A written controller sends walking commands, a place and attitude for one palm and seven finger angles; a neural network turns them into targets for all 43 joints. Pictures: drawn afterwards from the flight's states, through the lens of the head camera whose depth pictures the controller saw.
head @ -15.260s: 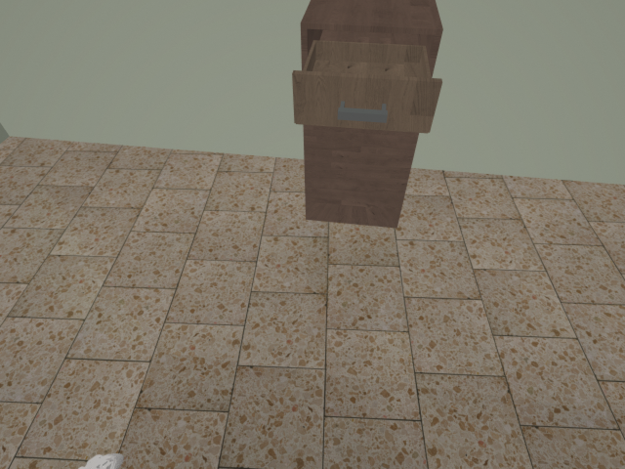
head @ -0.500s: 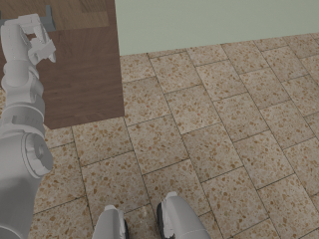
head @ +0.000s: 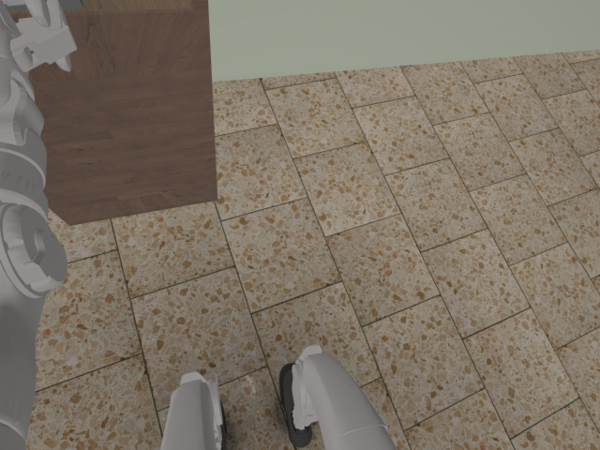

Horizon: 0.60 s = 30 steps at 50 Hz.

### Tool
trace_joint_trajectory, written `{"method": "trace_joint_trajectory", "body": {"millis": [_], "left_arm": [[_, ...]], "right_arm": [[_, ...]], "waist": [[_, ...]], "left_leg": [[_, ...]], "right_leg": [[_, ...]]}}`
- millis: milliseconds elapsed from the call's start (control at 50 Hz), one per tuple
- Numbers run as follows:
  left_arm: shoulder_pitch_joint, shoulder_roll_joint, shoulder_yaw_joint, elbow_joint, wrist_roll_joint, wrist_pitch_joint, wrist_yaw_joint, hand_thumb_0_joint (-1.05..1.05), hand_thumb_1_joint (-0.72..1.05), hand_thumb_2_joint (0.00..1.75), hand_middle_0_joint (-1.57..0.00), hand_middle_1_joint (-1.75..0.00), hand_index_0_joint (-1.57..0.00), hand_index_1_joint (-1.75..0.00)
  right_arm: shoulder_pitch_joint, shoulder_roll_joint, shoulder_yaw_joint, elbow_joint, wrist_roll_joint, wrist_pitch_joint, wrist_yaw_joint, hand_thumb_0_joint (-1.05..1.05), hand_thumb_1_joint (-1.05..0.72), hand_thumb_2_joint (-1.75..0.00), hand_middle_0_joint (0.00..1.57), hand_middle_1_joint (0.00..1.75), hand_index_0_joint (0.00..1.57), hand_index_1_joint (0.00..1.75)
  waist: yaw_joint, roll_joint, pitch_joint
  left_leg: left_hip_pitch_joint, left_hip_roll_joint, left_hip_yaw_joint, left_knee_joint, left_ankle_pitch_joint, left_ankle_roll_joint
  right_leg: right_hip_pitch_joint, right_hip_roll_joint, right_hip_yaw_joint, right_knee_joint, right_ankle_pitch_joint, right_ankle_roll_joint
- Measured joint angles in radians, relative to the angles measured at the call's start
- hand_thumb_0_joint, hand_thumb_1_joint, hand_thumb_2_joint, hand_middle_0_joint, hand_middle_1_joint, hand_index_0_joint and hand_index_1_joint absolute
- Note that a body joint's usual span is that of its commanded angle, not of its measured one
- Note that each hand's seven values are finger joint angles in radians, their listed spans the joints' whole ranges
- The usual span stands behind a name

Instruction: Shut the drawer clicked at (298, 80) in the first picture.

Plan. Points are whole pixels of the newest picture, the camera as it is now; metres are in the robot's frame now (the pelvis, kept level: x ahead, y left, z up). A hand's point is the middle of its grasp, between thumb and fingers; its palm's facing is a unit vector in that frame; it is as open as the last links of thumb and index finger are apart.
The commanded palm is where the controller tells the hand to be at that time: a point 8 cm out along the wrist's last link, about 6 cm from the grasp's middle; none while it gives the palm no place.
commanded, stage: pull the fist back off the drawer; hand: left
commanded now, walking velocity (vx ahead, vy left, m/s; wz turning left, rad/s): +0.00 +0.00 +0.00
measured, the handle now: out of the picture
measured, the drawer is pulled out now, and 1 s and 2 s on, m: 0.00 0.00 0.00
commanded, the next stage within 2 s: draw the hand back to the body in 0.68 s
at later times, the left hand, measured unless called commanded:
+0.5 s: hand (62, 31) +0.59 +0.17 +0.09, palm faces +0.11 -0.99 -0.01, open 3.1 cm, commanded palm +0.56 +0.19 +0.08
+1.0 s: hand (41, 69) +0.52 +0.18 +0.11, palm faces +0.10 -0.99 -0.02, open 3.3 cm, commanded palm +0.47 +0.22 +0.12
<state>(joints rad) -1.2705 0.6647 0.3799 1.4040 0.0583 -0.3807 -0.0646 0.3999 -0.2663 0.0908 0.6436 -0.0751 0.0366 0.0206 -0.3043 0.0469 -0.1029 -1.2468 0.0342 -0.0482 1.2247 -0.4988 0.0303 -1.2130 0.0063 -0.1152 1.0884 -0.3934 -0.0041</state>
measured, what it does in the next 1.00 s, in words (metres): rises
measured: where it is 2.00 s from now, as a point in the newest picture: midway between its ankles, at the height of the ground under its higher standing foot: (257, 436)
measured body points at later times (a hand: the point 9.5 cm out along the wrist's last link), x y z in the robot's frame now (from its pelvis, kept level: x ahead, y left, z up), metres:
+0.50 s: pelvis -0.01 +0.01 +0.00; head +0.18 +0.04 +0.41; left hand +0.58 +0.22 +0.09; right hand -0.06 -0.24 -0.09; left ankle +0.02 +0.10 -0.63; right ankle +0.06 -0.13 -0.63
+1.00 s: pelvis +0.06 +0.00 +0.05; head +0.18 +0.01 +0.49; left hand +0.51 +0.23 +0.12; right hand +0.08 -0.25 -0.06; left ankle +0.02 +0.10 -0.63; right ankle +0.06 -0.13 -0.63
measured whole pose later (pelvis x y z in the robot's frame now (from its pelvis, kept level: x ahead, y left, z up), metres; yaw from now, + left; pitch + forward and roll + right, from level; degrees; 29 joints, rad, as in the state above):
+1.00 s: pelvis +0.06 +0.00 +0.05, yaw -1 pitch +21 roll -3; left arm -0.57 0.33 0.33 0.75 -0.13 -0.36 -0.07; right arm 0.39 -0.25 0.01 0.57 0.00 0.10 0.05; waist -0.13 0.04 -0.13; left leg -0.82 0.04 0.03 0.95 -0.50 0.03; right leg -0.84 0.02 -0.03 0.86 -0.39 0.01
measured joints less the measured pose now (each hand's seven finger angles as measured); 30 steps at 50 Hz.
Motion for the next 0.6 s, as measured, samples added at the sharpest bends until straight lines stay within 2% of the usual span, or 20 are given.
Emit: {"method": "trace_joint_trajectory", "body": {"millis": [200, 320, 420, 600], "left_arm": [[-0.054, 0.04, -0.002, 0.008, 0.012, 0.038, -0.007, 0.02, 0.63, 0.95, -1.4, -1.6, -1.4, -1.6], [-0.053, 0.042, 0.011, -0.01, 0.016, 0.05, -0.012, 0.0, 0.63, 0.92, -1.4, -1.6, -1.4, -1.6], [-0.005, 0.006, 0.024, -0.071, 0.001, 0.054, 0.001, 0.0, 0.66, 0.9, -1.4, -1.6, -1.4, -1.6], [0.16, -0.114, 0.038, -0.196, -0.041, 0.031, 0.038, 0.02, 0.83, 0.89, -1.4, -1.6, -1.4, -1.6]], "right_arm": [[0.021, -0.006, 0.012, -0.004, -0.001, -0.03, -0.002, 0.0, -0.9, -0.9, 0.21, 0.3, 0.2, 0.3], [0.036, -0.004, 0.011, -0.011, -0.002, -0.031, 0.006, 0.0, -0.9, -0.9, 0.21, 0.3, 0.2, 0.3], [0.045, 0.004, 0.003, -0.014, -0.002, -0.022, 0.018, 0.0, -0.9, -0.9, 0.21, 0.3, 0.2, 0.3], [0.046, 0.012, -0.019, -0.023, 0.003, 0.008, 0.038, 0.0, -0.9, -0.9, 0.21, 0.3, 0.2, 0.3]], "waist": [[-0.017, 0.001, 0.009], [-0.016, 0.002, 0.012], [-0.003, 0.001, 0.013], [0.04, 0.006, 0.001]], "left_leg": [[-0.047, 0.0, 0.002, 0.019, 0.015, 0.006], [-0.057, 0.002, 0.007, 0.028, 0.015, 0.01], [-0.038, 0.003, 0.017, 0.018, 0.012, 0.013], [0.075, 0.007, 0.046, -0.047, -0.003, 0.017]], "right_leg": [[-0.044, -0.001, 0.002, 0.013, 0.019, 0.003], [-0.055, 0.001, 0.007, 0.018, 0.023, 0.007], [-0.04, 0.003, 0.018, 0.01, 0.023, 0.011], [0.056, 0.009, 0.047, -0.042, 0.012, 0.017]]}}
